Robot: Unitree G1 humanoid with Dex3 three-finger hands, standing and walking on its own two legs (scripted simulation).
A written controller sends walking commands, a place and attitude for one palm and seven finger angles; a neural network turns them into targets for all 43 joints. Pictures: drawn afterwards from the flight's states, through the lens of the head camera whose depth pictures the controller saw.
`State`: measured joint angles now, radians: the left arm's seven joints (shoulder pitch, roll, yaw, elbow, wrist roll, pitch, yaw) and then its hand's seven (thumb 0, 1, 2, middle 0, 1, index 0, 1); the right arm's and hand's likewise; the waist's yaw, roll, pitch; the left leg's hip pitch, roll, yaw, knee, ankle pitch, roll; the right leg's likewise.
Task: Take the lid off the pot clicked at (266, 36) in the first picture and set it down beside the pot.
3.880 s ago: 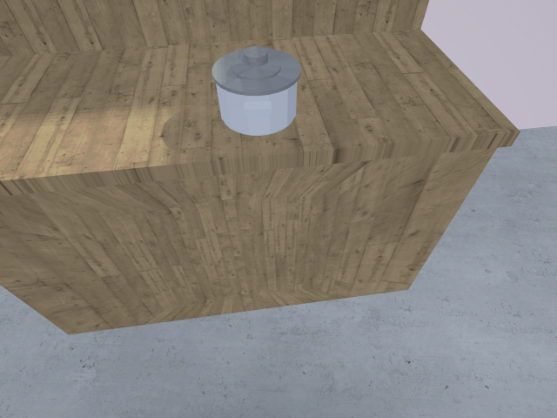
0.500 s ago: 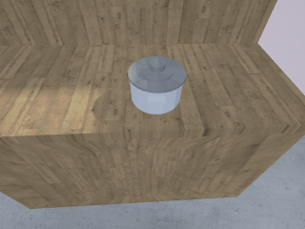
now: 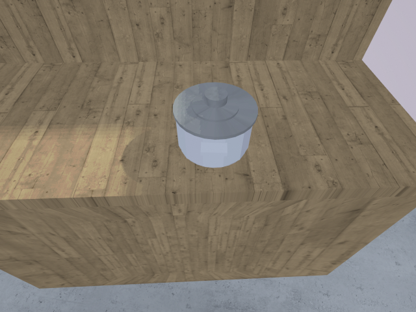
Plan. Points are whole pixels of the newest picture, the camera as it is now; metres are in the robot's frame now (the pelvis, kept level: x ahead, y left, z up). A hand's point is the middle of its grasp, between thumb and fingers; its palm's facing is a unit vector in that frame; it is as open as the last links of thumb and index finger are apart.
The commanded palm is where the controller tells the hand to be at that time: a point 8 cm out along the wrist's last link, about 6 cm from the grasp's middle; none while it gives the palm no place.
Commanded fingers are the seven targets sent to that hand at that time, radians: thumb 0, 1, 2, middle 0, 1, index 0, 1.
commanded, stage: come to a stop and stand still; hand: left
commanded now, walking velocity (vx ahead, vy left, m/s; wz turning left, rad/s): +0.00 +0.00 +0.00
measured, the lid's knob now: (215, 97) +0.49 +0.02 +0.16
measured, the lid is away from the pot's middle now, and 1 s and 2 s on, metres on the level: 0.00 0.00 0.00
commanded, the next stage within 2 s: look again from close up in 0.60 s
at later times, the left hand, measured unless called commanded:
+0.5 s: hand out of the picture +0.04 +0.17 -0.17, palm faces +0.04 -0.98 -0.21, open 7.4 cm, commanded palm none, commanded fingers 0.00 0.90 0.90 -0.20 -0.30 -0.20 -0.30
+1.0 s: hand out of the picture +0.02 +0.16 -0.18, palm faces +0.06 -0.98 -0.17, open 7.4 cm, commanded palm none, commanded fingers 0.00 0.90 0.90 -0.20 -0.30 -0.20 -0.30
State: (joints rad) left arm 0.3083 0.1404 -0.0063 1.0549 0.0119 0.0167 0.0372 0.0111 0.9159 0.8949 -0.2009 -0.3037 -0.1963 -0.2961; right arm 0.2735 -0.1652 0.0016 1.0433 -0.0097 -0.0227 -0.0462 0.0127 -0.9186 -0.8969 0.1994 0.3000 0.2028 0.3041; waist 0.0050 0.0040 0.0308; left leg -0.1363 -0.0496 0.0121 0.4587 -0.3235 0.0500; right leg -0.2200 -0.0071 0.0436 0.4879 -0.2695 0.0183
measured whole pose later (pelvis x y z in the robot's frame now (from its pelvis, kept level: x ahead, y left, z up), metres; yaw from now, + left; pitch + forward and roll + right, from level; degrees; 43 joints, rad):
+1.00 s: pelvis +0.02 -0.01 +0.00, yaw +1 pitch +0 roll -1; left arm 0.30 0.15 0.00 1.06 0.01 0.01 0.05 0.01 0.92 0.89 -0.20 -0.30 -0.20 -0.30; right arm 0.30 -0.12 0.01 1.10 -0.01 -0.03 -0.05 0.01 -0.92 -0.90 0.20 0.30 0.20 0.30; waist 0.00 -0.02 0.04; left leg -0.10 -0.03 -0.01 0.45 -0.35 0.04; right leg -0.16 0.00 0.02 0.46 -0.29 0.01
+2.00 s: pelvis +0.04 -0.03 -0.01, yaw +5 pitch +2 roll -1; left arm 0.33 0.13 0.03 1.03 0.01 0.03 0.05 0.01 0.91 0.90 -0.20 -0.30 -0.19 -0.30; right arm 0.31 -0.10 -0.03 1.09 -0.02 0.00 -0.07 0.01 -0.91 -0.90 0.20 0.30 0.20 0.30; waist -0.01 -0.01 0.04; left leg -0.17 -0.01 -0.09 0.56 -0.42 0.01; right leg -0.20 0.03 -0.07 0.54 -0.37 -0.03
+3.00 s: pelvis +0.04 -0.13 -0.01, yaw +5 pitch -1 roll -3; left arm 0.29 0.18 0.01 0.97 0.01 0.04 0.04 0.01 0.92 0.89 -0.20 -0.30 -0.20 -0.30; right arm 0.25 -0.13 -0.04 1.00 -0.01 0.00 -0.03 0.01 -0.91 -0.90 0.20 0.30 0.20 0.30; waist -0.01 -0.06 0.07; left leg -0.26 -0.02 0.10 0.61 -0.34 0.08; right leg -0.21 0.03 -0.05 0.54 -0.32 0.00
